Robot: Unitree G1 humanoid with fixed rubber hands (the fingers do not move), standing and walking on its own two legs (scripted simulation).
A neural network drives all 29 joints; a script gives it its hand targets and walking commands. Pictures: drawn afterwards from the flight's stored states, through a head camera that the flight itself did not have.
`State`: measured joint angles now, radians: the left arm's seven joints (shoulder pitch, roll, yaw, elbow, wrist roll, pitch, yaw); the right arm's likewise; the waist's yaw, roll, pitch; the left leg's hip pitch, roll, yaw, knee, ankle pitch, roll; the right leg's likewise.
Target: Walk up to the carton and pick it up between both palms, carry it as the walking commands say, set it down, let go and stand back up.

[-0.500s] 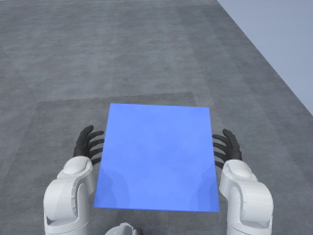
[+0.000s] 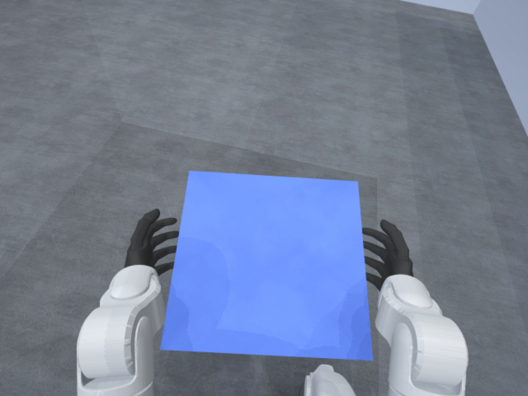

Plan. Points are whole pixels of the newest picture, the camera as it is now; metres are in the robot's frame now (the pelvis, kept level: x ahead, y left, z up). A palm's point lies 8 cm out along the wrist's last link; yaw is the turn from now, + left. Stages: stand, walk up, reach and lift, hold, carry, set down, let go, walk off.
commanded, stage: carry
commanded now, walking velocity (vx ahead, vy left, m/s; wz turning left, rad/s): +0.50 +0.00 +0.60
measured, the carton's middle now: (267, 270) +0.30 +0.01 +0.01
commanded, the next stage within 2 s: none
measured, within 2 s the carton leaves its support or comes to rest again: neither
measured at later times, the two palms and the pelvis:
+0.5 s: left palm (182, 126) +0.51 +0.17 +0.10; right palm (346, 113) +0.61 -0.13 +0.08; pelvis +0.31 -0.06 -0.01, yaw +16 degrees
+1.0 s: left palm (142, 61) +0.74 +0.31 +0.07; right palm (266, 31) +0.92 +0.04 +0.08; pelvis +0.62 +0.03 +0.00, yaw +32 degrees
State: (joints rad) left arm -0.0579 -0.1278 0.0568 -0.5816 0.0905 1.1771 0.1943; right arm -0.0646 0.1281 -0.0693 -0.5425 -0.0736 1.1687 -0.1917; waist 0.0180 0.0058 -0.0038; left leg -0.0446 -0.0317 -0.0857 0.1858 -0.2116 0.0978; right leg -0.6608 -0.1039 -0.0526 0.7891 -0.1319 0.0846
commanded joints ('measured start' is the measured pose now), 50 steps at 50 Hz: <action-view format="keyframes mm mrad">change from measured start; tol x32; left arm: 1 -408 -932 -739 -74 -405 16 -231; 50 -409 -966 -754 -88 -412 -20 -236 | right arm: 1 -293 843 621 -98 353 20 270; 50 -282 893 624 -63 343 -17 270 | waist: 1 -62 179 -188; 7 2 -212 -530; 50 -52 185 -279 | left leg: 1 226 202 -124 74 682 84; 5 -20 97 80 475 969 -12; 7 -582 -40 102 992 -266 -72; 9 -647 44 51 1202 -254 -49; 30 -270 -115 448 286 276 17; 34 348 379 -578 168 509 397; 50 197 172 -53 92 509 105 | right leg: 1 -14 102 -92 -169 32 -17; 5 684 155 -186 -446 192 -55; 7 1220 -375 365 -445 396 -179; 13 723 -235 -5 -597 55 -108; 30 919 -121 -311 -154 1067 -23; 32 565 -67 -272 273 733 3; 34 65 168 4 741 -493 8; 50 51 75 -64 -66 -61 -23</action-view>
